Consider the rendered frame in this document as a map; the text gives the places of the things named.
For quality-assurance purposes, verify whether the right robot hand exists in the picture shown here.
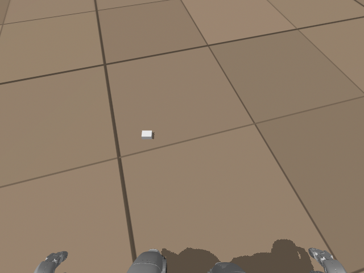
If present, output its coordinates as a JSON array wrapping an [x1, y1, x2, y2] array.
[[308, 248, 347, 273]]

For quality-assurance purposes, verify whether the small box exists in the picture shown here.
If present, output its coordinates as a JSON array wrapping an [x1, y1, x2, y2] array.
[[142, 130, 152, 139]]

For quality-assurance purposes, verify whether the left robot hand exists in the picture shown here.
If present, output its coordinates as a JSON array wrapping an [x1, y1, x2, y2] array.
[[34, 251, 68, 273]]

